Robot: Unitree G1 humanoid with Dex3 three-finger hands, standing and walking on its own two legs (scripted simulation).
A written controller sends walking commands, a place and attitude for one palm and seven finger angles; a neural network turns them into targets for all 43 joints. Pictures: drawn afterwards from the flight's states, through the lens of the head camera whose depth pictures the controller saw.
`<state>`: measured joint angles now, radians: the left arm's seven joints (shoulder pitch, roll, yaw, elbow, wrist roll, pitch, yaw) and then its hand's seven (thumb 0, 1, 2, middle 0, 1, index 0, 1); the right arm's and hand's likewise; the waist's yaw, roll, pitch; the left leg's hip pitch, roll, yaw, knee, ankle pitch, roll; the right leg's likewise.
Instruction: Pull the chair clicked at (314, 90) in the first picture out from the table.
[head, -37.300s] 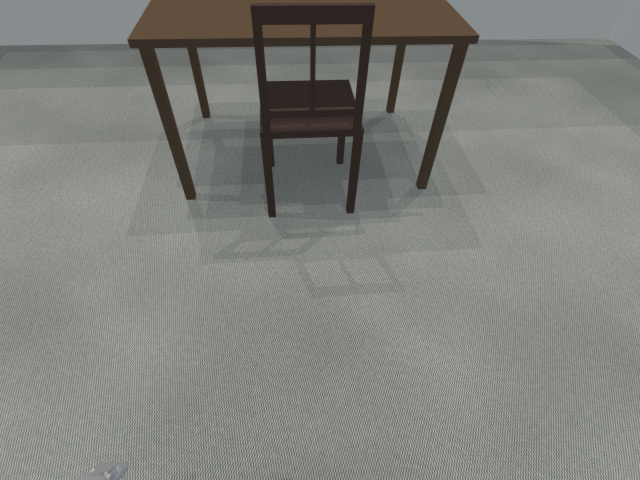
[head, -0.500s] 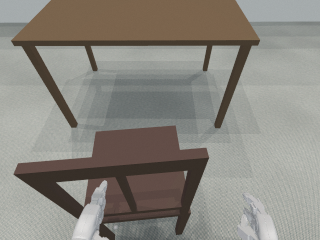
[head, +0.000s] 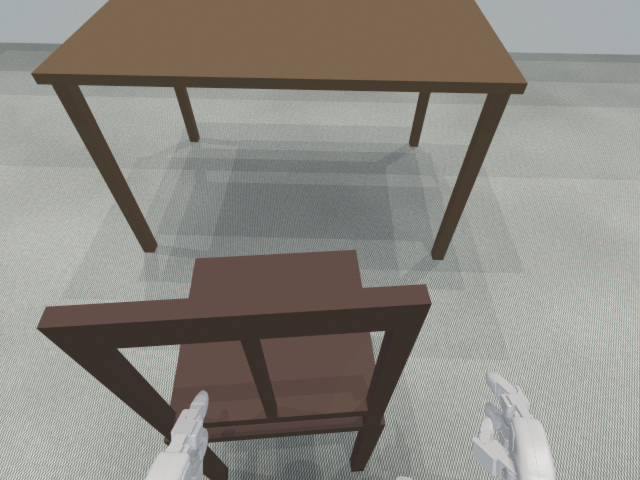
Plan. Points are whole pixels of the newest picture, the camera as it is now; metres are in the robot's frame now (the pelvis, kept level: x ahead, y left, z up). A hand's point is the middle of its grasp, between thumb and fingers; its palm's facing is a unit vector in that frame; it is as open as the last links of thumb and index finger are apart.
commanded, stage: draw the hand back to the body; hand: left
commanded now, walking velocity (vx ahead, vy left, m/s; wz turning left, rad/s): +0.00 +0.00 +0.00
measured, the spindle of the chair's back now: (262, 379) +0.26 +0.09 -0.04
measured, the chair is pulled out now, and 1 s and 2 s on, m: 0.59 0.59 0.59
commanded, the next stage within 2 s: step back with the hand held close in 1.52 s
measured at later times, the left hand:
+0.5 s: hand (160, 465) +0.14 +0.16 +0.08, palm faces -0.02 -0.98 -0.21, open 16.8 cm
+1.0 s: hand (114, 451) +0.15 +0.19 +0.10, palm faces +0.05 -0.86 -0.51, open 9.3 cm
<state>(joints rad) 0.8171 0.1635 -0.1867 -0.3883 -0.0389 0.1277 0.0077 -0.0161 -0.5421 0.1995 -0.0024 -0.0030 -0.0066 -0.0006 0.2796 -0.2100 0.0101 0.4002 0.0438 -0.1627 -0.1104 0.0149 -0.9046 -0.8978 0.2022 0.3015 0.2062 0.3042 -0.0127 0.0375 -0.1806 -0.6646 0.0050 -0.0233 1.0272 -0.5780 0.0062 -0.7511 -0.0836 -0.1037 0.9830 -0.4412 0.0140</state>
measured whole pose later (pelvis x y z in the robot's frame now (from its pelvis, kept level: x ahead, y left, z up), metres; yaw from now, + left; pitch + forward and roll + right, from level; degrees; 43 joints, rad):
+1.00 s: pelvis +0.01 -0.03 +0.06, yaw +0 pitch -1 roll +0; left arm 0.68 0.46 0.06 -0.37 -0.04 0.18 0.07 0.00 0.34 0.63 -0.13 -0.19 -0.50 -0.33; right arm 0.18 -0.23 0.05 0.67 0.04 -0.28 -0.13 0.01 -0.91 -0.90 0.20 0.30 0.21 0.30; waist 0.06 0.10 0.04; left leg -0.13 0.05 -0.03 0.52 -0.36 -0.04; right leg -0.23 -0.02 -0.14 0.53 -0.28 -0.03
